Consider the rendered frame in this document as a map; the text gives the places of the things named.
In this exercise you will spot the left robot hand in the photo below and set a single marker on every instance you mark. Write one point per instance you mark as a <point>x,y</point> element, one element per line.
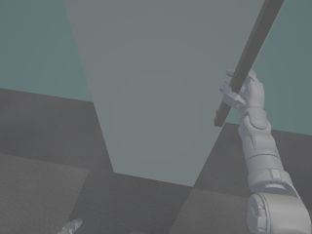
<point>71,227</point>

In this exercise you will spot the robot right forearm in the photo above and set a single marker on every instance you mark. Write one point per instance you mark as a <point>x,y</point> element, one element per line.
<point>266,172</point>

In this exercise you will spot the robot right upper arm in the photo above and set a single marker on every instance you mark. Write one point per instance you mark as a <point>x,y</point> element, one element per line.
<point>270,213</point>

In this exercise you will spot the fridge door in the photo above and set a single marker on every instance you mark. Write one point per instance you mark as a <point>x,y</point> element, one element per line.
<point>154,69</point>

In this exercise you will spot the right robot hand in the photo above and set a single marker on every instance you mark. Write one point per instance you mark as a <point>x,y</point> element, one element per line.
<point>251,96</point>

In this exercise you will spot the handle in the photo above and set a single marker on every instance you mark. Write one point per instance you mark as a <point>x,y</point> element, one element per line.
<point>262,25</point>

